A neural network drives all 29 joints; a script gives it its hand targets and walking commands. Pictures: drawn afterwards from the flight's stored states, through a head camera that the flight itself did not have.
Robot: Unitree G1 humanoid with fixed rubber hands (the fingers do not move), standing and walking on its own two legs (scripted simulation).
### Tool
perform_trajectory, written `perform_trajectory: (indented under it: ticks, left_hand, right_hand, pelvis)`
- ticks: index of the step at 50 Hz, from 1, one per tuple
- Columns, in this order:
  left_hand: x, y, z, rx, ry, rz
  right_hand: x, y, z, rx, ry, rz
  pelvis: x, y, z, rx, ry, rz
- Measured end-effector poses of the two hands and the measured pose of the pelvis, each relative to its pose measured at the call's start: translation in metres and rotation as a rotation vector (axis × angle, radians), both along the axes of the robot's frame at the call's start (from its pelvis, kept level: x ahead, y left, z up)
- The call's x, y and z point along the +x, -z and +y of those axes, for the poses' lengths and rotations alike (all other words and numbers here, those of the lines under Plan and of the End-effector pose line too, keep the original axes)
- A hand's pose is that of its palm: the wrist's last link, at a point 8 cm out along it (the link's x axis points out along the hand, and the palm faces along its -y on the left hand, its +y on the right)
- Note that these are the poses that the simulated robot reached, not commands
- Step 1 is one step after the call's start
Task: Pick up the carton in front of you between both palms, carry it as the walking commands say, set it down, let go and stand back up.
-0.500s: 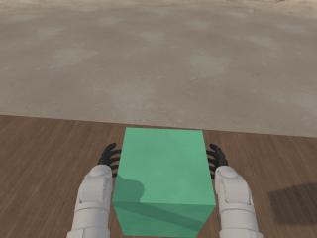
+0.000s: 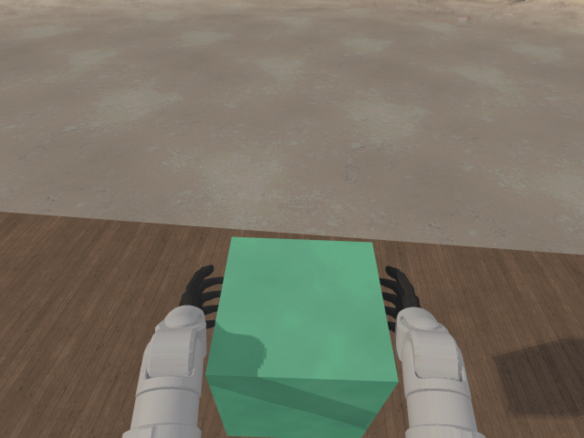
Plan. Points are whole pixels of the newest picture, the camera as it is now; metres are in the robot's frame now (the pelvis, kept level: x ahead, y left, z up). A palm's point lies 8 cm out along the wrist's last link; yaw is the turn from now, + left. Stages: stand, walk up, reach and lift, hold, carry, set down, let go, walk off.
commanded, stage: hold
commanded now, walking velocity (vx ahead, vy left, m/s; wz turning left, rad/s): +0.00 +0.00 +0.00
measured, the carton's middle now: (297, 342) +0.29 +0.00 -0.02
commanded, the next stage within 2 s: carry in 0.58 s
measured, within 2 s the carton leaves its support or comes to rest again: neither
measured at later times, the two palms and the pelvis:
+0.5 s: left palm (191, 318) +0.28 +0.15 +0.05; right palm (407, 320) +0.28 -0.15 +0.05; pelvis +0.00 +0.00 +0.00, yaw +0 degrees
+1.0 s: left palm (194, 248) +0.37 +0.16 +0.10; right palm (395, 253) +0.37 -0.14 +0.10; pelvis +0.10 +0.01 +0.00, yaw -1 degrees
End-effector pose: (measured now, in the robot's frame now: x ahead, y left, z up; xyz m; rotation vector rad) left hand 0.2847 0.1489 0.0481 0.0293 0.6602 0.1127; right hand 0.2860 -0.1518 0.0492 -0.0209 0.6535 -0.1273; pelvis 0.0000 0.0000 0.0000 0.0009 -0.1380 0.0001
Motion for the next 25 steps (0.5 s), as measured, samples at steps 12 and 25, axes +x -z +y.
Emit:
perform_trajectory:
  ticks: [12, 25]
  left_hand:
    - [-0.0016, 0.0011, 0.0002, 0.005, 0.004, 0.003]
    - [-0.0029, 0.0008, 0.0002, -0.001, 0.000, 0.001]
  right_hand:
    - [-0.0015, 0.0008, 0.0003, -0.005, -0.003, 0.003]
    - [-0.0031, 0.0008, 0.0003, 0.002, 0.002, 0.001]
  pelvis:
    - [0.0015, -0.0004, 0.0004, 0.000, 0.001, 0.001]
    - [-0.0025, 0.0004, 0.0006, 0.000, 0.001, -0.003]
